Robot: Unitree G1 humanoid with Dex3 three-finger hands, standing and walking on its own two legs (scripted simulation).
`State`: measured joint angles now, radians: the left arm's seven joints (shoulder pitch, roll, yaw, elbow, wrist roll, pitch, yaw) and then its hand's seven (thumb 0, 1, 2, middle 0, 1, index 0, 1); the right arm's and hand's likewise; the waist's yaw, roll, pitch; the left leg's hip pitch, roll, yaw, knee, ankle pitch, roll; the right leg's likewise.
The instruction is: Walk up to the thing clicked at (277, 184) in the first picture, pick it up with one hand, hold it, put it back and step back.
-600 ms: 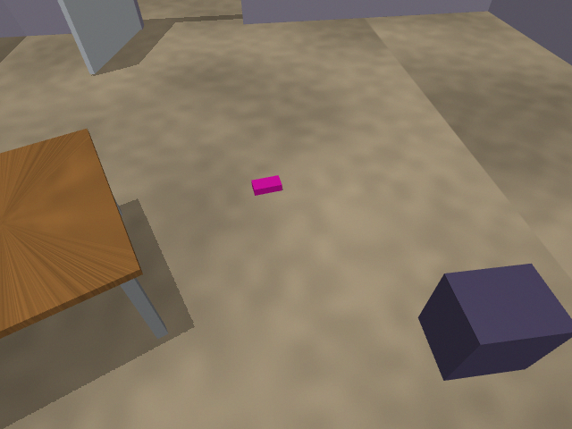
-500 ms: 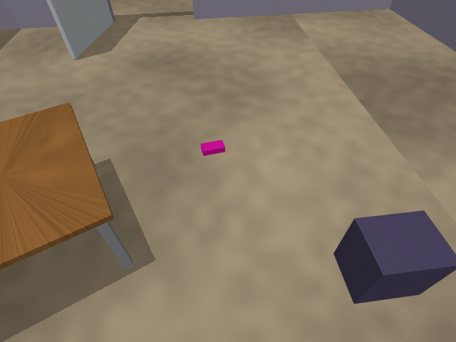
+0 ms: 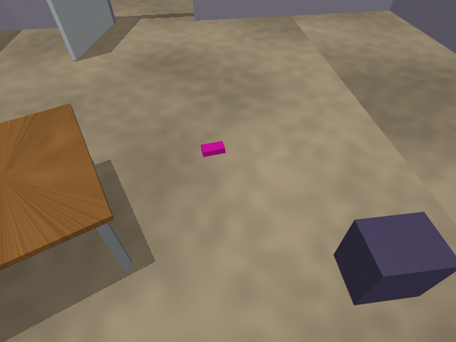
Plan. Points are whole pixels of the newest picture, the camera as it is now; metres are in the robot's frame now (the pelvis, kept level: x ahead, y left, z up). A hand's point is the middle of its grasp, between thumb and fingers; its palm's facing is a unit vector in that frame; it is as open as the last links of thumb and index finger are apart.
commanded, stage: stand
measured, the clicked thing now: (213, 148) +1.39 +0.13 -0.76
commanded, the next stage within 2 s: walk up in 0.52 s
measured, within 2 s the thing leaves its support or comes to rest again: neither
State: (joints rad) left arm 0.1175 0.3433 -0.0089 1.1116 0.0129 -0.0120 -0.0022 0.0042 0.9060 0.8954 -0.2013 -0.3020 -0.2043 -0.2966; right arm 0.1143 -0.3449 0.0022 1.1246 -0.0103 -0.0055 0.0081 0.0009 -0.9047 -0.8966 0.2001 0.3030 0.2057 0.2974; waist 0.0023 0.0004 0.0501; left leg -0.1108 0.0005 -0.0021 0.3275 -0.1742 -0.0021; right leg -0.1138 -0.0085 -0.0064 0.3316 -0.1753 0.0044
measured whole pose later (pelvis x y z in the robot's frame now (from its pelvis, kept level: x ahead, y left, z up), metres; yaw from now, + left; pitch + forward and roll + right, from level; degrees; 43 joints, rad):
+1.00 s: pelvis +0.11 -0.07 -0.01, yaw -3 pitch -4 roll -1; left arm 0.33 0.39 0.07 0.97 0.02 -0.07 -0.05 0.00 0.91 0.90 -0.20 -0.30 -0.20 -0.30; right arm 0.24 -0.44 -0.08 0.99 -0.02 -0.01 0.07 0.01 -0.91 -0.90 0.20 0.30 0.20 0.30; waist 0.04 0.07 0.03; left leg -0.44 0.01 -0.04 1.03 -0.35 0.02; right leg -0.14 0.01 -0.06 0.45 -0.25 -0.03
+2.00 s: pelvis +0.54 -0.08 -0.01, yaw -4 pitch -3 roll -1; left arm 0.35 0.38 0.04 0.84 0.01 -0.09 -0.04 0.00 0.90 0.90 -0.20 -0.30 -0.21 -0.30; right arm 0.28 -0.43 -0.06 0.84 -0.01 -0.02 0.07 0.00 -0.91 -0.90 0.20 0.30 0.20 0.30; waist 0.03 0.06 0.08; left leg -0.51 0.08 -0.02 0.86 -0.26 0.00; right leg -0.17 -0.01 -0.07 0.46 -0.25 -0.03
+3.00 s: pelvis +0.84 -0.04 -0.02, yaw -33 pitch -3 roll +1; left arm 0.26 0.37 0.02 0.78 0.02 -0.02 0.00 0.00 0.90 0.90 -0.20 -0.30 -0.21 -0.30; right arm 0.26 -0.42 -0.05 0.82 0.00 -0.01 0.01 0.00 -0.91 -0.90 0.20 0.30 0.21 0.30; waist 0.01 0.03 0.14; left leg -0.44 0.10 -0.01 0.85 -0.30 -0.03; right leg -0.31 0.03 0.04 0.60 -0.24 -0.04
